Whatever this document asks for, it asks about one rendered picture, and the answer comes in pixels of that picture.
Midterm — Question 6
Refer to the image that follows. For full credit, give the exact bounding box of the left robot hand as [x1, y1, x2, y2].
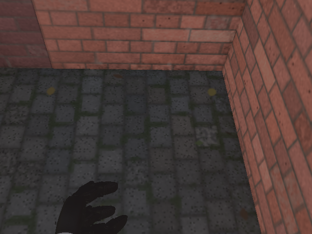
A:
[55, 180, 128, 234]

